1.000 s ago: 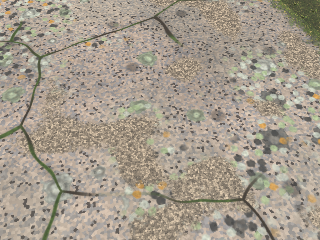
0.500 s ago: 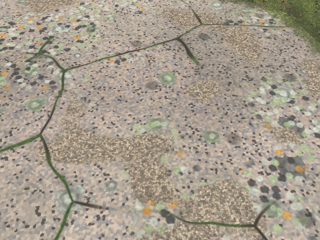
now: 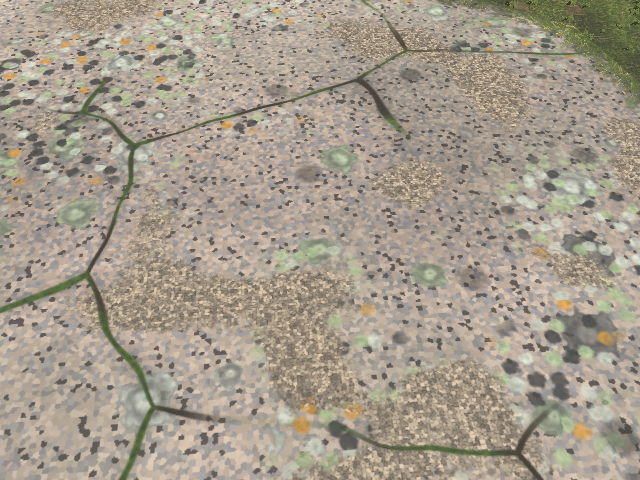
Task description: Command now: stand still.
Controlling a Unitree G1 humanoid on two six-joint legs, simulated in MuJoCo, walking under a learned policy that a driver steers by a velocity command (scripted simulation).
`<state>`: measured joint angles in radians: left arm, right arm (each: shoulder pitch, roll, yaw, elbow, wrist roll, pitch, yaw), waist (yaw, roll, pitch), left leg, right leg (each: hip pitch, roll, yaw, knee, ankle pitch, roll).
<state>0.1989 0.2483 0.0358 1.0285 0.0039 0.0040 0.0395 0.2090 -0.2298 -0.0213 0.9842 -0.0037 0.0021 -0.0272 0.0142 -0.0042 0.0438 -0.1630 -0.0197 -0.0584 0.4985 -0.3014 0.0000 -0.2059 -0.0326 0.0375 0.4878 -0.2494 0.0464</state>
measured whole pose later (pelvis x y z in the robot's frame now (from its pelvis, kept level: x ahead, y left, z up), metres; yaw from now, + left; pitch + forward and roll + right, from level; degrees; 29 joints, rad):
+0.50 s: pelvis +0.00 -0.01 +0.00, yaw +0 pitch -2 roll +0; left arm 0.24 0.21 0.02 1.10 0.00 0.01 0.05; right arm 0.26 -0.21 -0.01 1.08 0.00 0.00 -0.04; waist 0.01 0.00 0.03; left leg -0.17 -0.01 -0.05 0.51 -0.31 0.00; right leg -0.23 -0.03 0.04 0.52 -0.28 0.03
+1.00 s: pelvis +0.16 -0.03 +0.00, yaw +0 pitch +2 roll +0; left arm 0.52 0.19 0.01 1.08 0.00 -0.08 0.02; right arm 0.03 -0.25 -0.03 0.89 0.03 -0.09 0.03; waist 0.09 0.02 0.02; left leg -0.63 0.06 0.03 0.67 -0.05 0.02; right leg 0.12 0.02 -0.01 0.17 -0.32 -0.03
